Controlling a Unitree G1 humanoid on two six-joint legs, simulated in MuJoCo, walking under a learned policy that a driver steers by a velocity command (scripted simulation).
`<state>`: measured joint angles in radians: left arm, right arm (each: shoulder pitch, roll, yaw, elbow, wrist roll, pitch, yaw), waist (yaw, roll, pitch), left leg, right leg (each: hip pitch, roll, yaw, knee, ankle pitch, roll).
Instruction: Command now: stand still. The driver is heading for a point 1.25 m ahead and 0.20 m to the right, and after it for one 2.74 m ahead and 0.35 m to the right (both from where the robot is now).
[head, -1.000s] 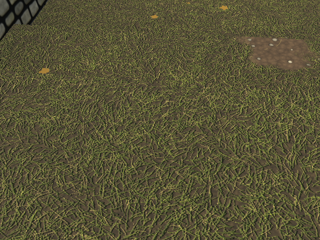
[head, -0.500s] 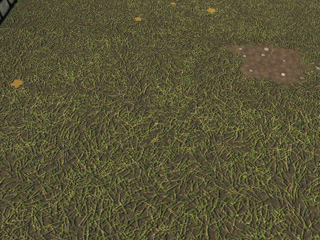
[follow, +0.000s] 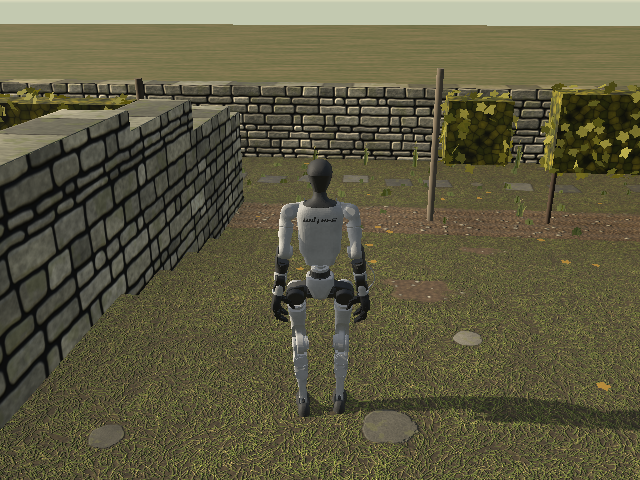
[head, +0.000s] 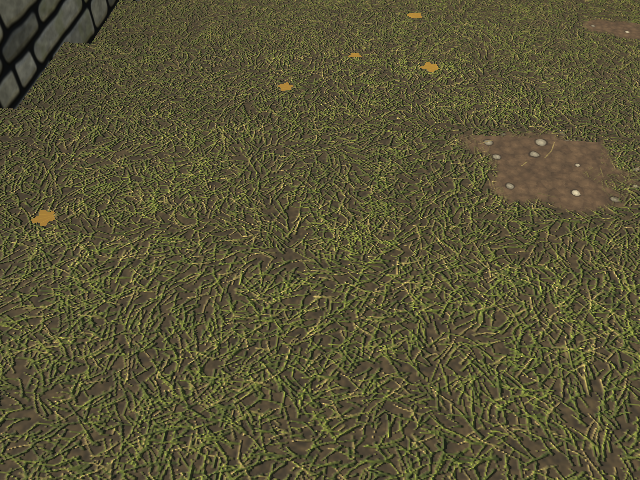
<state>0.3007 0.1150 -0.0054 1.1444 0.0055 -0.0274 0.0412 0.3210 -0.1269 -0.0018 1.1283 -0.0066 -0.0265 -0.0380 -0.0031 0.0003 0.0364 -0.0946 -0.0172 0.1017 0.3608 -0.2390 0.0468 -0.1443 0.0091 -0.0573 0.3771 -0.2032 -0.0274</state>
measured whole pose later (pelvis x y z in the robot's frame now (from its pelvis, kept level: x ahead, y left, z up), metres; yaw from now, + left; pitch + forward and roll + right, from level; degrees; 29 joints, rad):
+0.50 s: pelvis +0.01 +0.00 +0.00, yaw +0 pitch -2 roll +0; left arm 0.32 0.11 -0.01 1.17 0.01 -0.02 0.04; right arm 0.36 -0.10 0.01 1.16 -0.01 -0.02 -0.04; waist 0.00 0.00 0.03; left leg -0.09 -0.01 0.10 0.37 -0.25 0.04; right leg -0.14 0.01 -0.06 0.38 -0.22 -0.03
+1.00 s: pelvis +0.15 -0.07 +0.00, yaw +0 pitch +0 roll +0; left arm 0.41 0.15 0.04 1.07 0.02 -0.08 0.00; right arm 0.28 -0.19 -0.05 1.03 -0.03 -0.07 0.03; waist 0.00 0.03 0.01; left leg -0.47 0.06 0.04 1.08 -0.25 0.08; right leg -0.11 0.04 -0.11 0.34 -0.24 -0.07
